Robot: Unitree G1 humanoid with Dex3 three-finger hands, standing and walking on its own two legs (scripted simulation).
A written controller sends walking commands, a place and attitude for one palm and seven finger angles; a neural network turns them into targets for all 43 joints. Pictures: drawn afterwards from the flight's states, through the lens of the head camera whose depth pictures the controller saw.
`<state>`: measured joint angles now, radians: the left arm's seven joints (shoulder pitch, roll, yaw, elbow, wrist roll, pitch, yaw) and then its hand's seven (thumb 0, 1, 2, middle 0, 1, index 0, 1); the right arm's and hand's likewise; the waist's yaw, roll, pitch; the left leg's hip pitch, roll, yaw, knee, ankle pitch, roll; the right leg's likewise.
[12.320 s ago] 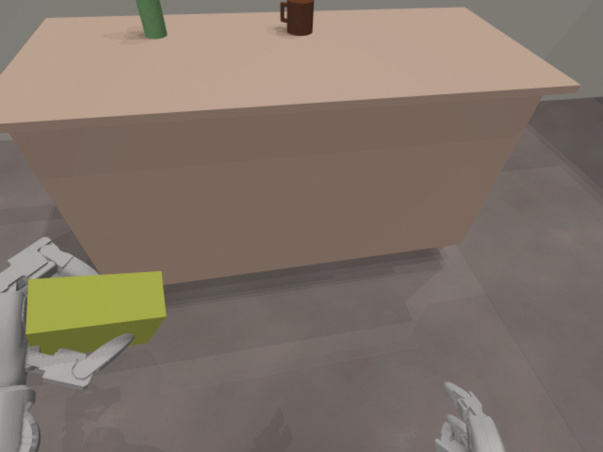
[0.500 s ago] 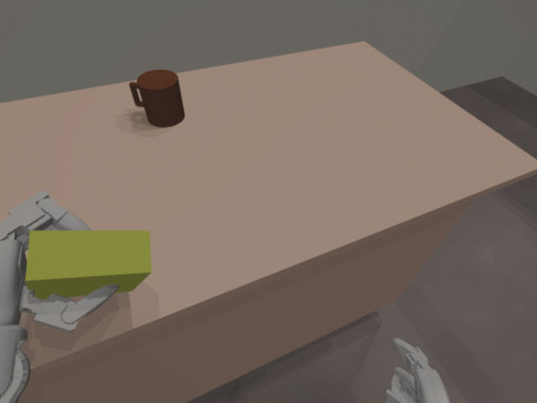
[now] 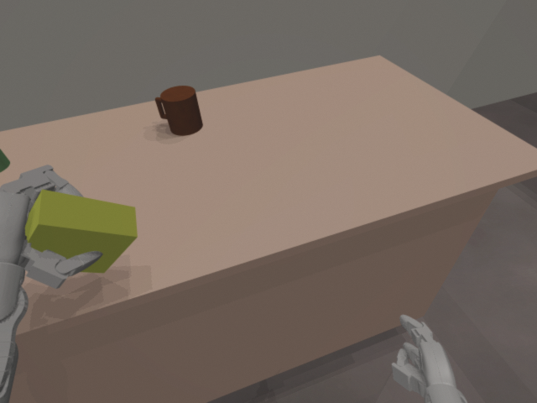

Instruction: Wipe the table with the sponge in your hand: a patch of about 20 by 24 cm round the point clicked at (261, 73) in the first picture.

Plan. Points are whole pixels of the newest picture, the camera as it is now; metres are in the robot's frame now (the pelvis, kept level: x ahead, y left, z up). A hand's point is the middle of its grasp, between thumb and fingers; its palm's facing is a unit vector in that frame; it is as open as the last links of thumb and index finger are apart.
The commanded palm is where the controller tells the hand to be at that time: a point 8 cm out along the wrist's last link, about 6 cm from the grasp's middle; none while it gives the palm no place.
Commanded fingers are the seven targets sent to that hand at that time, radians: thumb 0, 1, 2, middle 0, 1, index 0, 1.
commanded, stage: turn the palm down, sponge in hand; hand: left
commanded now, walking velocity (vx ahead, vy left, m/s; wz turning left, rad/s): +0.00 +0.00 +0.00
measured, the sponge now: (90, 237) +0.25 +0.28 +0.16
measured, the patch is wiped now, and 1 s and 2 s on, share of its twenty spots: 0.00 0.00 0.00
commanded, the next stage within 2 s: move the sponge above the wiping area in 1.68 s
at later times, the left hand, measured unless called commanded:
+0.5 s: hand (76, 216) +0.26 +0.28 +0.20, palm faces +0.30 -0.40 -0.87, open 9.3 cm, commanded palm +0.22 +0.29 +0.26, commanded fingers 0.00 0.10 1.30 -1.20 -1.60 -1.20 -1.60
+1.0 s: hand (60, 200) +0.26 +0.30 +0.22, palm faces +0.25 -0.19 -0.95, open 9.3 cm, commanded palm +0.21 +0.29 +0.30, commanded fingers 0.00 0.10 1.30 -1.20 -1.60 -1.20 -1.60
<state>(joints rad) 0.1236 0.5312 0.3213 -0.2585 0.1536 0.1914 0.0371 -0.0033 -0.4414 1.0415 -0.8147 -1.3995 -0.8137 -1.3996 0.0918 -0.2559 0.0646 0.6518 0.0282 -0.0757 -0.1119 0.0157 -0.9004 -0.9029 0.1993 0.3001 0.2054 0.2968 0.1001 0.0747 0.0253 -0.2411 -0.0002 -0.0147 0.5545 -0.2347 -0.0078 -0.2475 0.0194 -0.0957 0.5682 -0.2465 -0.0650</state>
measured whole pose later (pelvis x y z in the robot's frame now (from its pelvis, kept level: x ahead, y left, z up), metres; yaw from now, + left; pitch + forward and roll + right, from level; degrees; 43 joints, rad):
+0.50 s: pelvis +0.02 +0.00 +0.00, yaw -2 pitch -4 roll +1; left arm 0.20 0.64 0.27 -0.42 0.33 0.34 -0.04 0.00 -0.44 1.04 -0.81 -1.40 -0.81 -1.40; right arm 0.12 -0.30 0.02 0.63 0.06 -0.07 -0.15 0.02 -0.90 -0.90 0.20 0.30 0.20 0.30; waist 0.10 0.11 0.02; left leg -0.22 0.01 0.02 0.56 -0.27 -0.02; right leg -0.24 0.03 -0.06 0.59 -0.28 -0.07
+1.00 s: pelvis +0.01 +0.02 +0.01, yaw -1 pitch -5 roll +1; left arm -0.04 0.65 0.05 -0.40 0.65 0.56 -0.17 0.00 -0.44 1.04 -0.81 -1.40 -0.81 -1.40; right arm -0.06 -0.26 0.11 0.64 0.07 -0.01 -0.11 0.02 -0.90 -0.90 0.20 0.30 0.21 0.30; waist 0.15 0.12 0.02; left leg -0.16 -0.02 0.01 0.46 -0.21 0.01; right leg -0.18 0.01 -0.07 0.49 -0.22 -0.05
